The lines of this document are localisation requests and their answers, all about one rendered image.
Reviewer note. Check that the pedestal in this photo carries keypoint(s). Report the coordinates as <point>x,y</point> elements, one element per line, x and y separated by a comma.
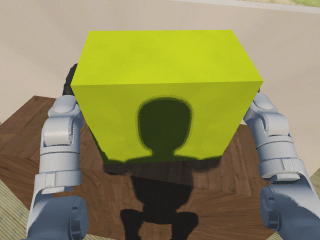
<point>214,199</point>

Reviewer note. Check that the left robot upper arm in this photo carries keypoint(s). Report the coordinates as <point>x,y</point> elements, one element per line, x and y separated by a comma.
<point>60,218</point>

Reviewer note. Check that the carton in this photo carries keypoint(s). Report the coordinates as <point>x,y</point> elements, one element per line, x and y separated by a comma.
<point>163,95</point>

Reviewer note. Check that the right robot upper arm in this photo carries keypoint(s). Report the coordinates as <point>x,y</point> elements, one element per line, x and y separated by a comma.
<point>292,210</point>

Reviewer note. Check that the right robot forearm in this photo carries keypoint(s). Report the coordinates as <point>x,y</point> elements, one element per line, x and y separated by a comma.
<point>279,161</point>

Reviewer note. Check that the left robot forearm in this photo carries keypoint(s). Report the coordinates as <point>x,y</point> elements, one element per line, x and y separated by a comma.
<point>59,151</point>

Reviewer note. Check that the robot left hand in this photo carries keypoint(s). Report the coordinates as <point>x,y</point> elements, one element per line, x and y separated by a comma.
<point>67,90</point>

